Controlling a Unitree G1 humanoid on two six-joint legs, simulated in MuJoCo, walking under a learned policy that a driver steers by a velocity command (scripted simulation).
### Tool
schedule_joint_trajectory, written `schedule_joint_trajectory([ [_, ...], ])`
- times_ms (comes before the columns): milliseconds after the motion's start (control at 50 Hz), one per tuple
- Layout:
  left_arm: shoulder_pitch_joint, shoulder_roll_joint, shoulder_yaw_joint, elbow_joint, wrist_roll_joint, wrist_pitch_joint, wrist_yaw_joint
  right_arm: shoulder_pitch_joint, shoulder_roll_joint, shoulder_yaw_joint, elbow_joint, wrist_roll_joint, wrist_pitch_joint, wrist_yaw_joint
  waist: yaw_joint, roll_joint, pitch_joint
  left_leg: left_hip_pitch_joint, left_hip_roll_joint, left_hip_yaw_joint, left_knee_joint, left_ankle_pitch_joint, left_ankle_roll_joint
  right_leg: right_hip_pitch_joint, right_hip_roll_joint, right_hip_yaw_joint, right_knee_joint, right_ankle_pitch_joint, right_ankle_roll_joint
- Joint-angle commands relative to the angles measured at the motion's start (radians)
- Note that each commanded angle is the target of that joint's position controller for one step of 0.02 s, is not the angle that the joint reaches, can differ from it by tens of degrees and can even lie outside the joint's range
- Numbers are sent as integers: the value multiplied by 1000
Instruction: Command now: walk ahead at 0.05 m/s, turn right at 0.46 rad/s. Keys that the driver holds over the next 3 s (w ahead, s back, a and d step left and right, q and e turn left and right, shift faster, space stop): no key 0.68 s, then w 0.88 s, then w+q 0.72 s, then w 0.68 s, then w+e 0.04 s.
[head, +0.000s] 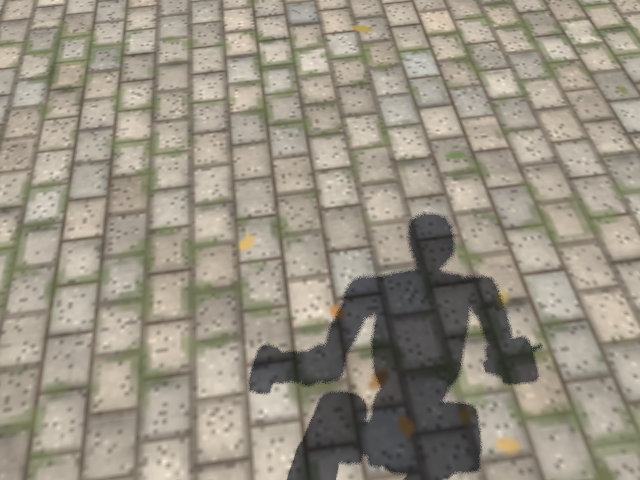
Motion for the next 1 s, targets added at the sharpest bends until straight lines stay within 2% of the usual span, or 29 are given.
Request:
schedule_joint_trajectory([
  [20,-42,148,39,-86,4,-1,11,66,-78,-20,-36,4,-3,2,-22,-141,-187,111,-8,27,-65,45,-5,97,-240,271,-146,-115,-145],
  [100,-23,123,22,-78,9,9,2,75,-76,-20,-44,6,-22,19,-14,-164,-175,202,-12,56,-240,38,26,129,-250,311,-89,-75,-130],
  [140,0,96,8,-66,1,14,2,113,-77,-21,-36,-5,-33,32,-39,-140,-159,339,7,60,-462,180,70,92,-204,282,-32,-94,-71],
  [160,38,59,-4,-63,10,9,2,122,-140,-31,-47,-28,-34,31,-16,-10,-157,401,164,-91,-536,248,126,29,-129,202,93,-216,-8],
  [180,62,55,-1,-82,5,-1,-2,78,-193,-41,-44,-44,-27,28,47,227,-106,358,296,-259,-576,366,256,-58,1,33,191,-387,45],
  [200,9,116,13,-86,18,-13,-1,58,-135,-30,-61,-48,-30,26,-5,235,-109,294,353,-333,-605,353,333,-29,-41,27,326,-452,84],
  [220,-18,152,29,-81,7,-12,-2,52,-121,-26,-66,-37,-34,23,-21,185,-103,311,322,-300,-596,347,329,-43,-46,29,426,-446,100],
  [260,0,122,30,-54,7,5,4,40,-127,-28,-61,-5,-36,18,-19,140,-92,358,269,-215,-561,407,291,-83,-60,29,527,-419,135],
  [300,19,52,8,-38,3,13,1,32,-99,-18,-51,1,-28,20,-7,126,-95,369,207,-117,-528,510,261,-37,-82,-7,451,-394,154],
  [340,-17,5,-12,-41,-1,8,-4,53,-86,-16,-39,0,-14,25,-36,168,-117,401,167,-65,-497,570,248,44,-97,-60,279,-362,159],
  [380,-10,15,-8,-28,-11,7,-6,78,-94,-16,-26,6,-4,28,-37,188,-135,430,161,-66,-468,577,249,128,-92,-89,83,-247,152],
  [420,5,45,-4,-10,-1,8,-7,117,-84,-10,-11,15,-9,32,-36,160,-130,392,145,-70,-466,479,198,260,-106,-69,-114,-27,117],
  [440,6,92,2,-20,9,10,0,132,-74,-3,-9,1,-23,38,-50,88,-151,334,127,-53,-452,385,149,345,-174,0,-82,129,90],
  [460,-1,148,15,-13,11,14,5,174,-71,-3,-7,-13,-40,49,-97,-41,-156,293,59,14,-449,279,106,357,-211,28,5,192,45],
  [480,5,94,8,-1,15,12,-4,131,-63,3,3,-17,-45,50,-60,-77,-161,351,29,63,-441,193,67,275,-193,18,1,40,24],
  [500,0,59,-2,1,20,8,-10,81,-75,1,0,-14,-42,49,-42,-56,-122,355,23,73,-423,176,52,230,-182,21,-21,-32,26],
  [520,-6,54,-6,8,24,2,-10,62,-63,2,1,-11,-36,44,-43,-55,-100,356,24,76,-417,184,53,200,-178,20,-33,-57,36],
  [680,17,44,-18,50,16,-26,0,86,-53,0,54,-5,-14,22,-48,-53,-34,365,22,74,-421,189,50,141,-163,15,-45,-105,54],
  [720,53,60,-12,71,10,-21,5,103,-48,-1,78,1,-11,18,-36,-66,-39,337,-22,124,-379,3,52,146,-153,22,-74,-365,31],
  [760,93,110,2,76,1,-18,8,82,-44,-4,72,13,-21,17,-10,-142,25,211,-59,177,-259,-138,62,125,-233,159,-171,-681,-40],
  [820,112,126,6,90,-12,-41,12,67,-39,-9,53,34,-65,32,-12,-215,97,123,-9,130,-132,-118,118,108,-377,369,-265,-734,-135],
  [840,86,113,3,87,-17,-46,11,92,-35,-9,63,39,-79,41,-33,-216,94,153,2,127,-184,-130,141,110,-373,343,-250,-680,-128],
  [880,-2,83,-6,66,-25,-46,6,235,-38,-18,134,37,-98,54,-113,-158,51,432,-22,141,-396,11,165,1,-277,194,-157,-539,-63],
  [900,-30,34,-19,52,-16,-52,5,329,-79,-31,170,26,-100,54,-141,-53,15,550,50,14,-468,3,175,-66,-201,84,28,-419,-13],
  [920,-54,-17,-29,9,-17,-67,9,425,-187,-57,192,21,-105,58,-146,227,-10,652,243,-358,-646,-205,273,-229,-65,-98,352,-378,65],
  [940,-68,47,-12,-11,-34,-85,15,430,-191,-51,179,6,-113,68,-153,266,19,659,374,-626,-744,-241,372,-370,-66,-34,549,-505,64],
  [960,-35,71,-3,6,-47,-99,8,364,-136,-33,159,5,-118,63,-109,162,59,654,368,-561,-722,-225,366,-429,-128,10,652,-437,43],
  [980,-7,62,-4,30,-43,-108,-3,328,-105,-25,143,10,-118,59,-93,117,55,657,318,-449,-717,-199,331,-439,-160,-4,668,-340,24],
  [1000,-11,54,-3,38,-33,-115,-8,308,-108,-23,137,14,-115,57,-85,90,52,661,291,-372,-727,-138,301,-451,-186,-21,646,-260,15],
])
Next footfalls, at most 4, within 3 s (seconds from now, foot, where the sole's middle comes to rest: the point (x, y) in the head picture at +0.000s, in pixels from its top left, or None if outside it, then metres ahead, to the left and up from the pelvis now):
0.16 left None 0.09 0.16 -0.77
0.44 right None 0.04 -0.10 -0.77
1.36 right None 0.42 -0.13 -0.77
1.90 left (316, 335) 0.74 0.09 -0.77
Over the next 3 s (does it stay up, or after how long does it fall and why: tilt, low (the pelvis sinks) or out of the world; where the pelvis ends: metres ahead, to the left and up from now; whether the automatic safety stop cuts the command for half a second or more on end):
stays up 1.16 0.15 0.00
